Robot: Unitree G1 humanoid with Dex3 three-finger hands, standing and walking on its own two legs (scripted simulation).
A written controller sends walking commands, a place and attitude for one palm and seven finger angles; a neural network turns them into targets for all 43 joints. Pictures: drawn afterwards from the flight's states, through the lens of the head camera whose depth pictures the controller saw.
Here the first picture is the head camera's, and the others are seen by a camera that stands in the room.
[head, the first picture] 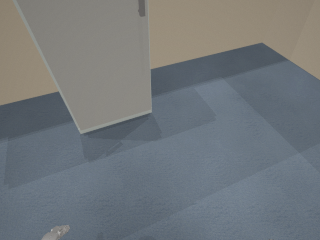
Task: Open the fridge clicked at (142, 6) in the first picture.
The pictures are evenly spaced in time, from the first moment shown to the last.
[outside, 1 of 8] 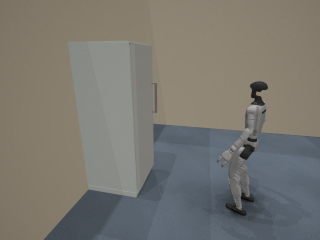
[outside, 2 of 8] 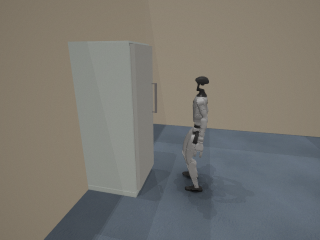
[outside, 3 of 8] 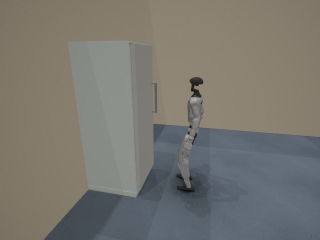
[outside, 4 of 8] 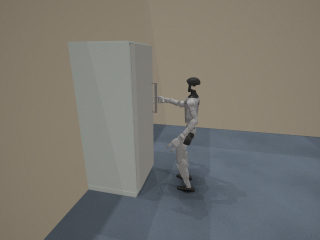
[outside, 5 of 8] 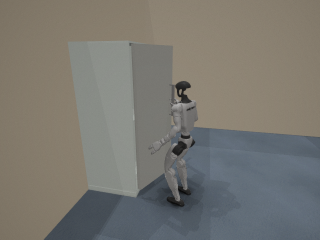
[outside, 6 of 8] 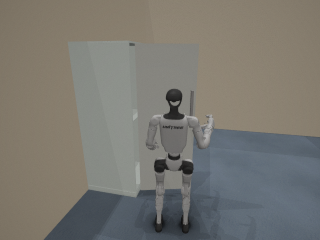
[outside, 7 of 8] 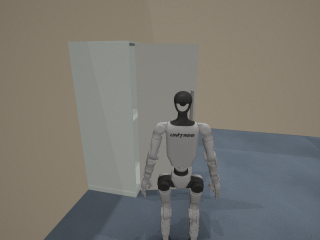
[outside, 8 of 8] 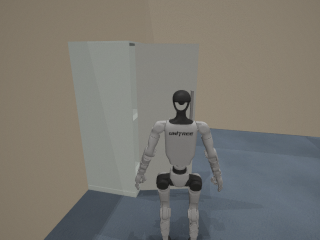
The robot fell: no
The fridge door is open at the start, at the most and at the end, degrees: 0 78 73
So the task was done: yes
